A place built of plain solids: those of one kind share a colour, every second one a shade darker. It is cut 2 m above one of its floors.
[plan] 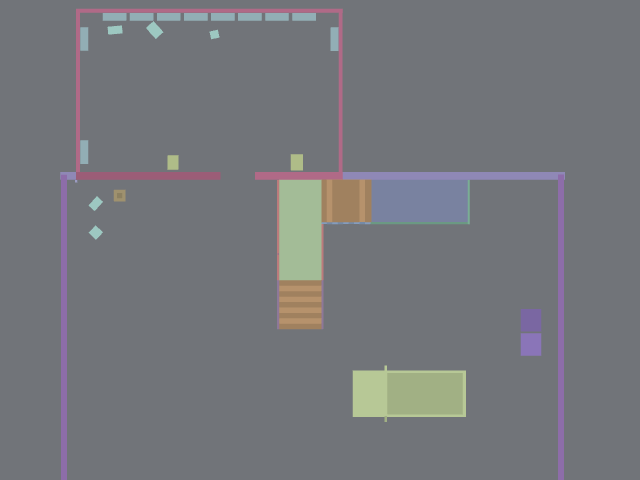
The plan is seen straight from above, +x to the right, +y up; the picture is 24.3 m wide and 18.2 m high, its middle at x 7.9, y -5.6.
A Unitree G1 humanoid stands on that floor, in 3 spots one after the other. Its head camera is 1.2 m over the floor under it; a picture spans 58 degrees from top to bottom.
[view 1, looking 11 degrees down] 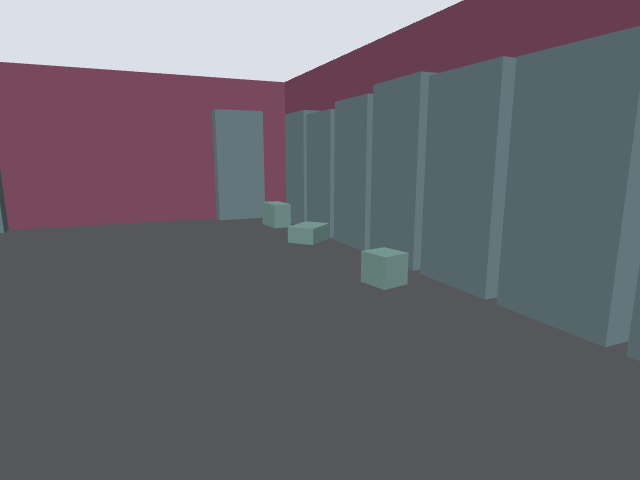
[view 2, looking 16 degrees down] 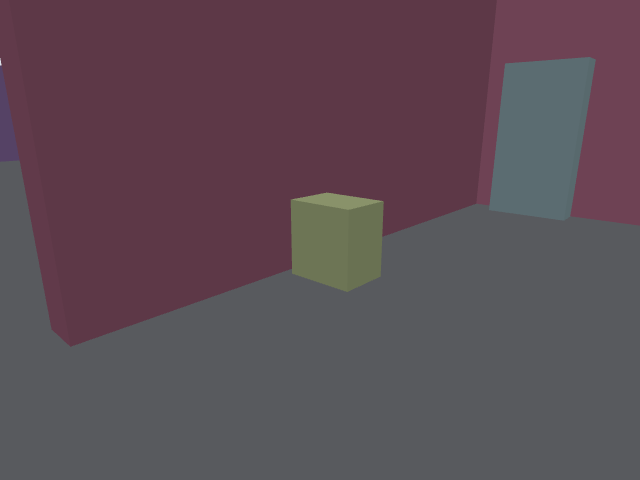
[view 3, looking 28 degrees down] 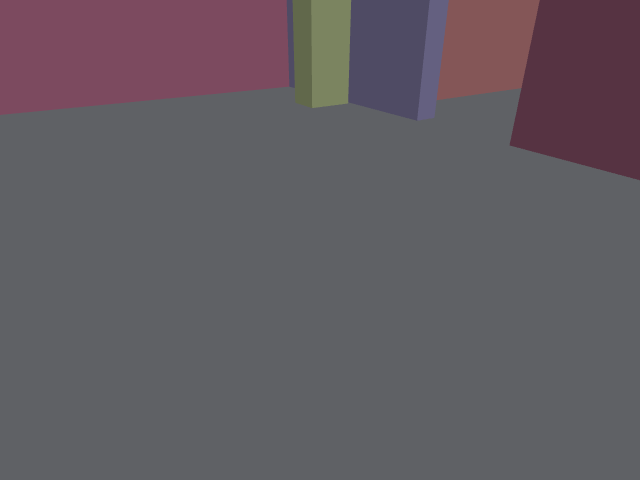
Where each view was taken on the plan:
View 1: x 7.31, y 0.00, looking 156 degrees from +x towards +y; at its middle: box_cardboard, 6.12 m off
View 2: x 4.78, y -0.62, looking -138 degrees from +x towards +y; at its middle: filing_cabinet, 3.14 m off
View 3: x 1.58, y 0.90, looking -33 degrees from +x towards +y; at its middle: ground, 2.56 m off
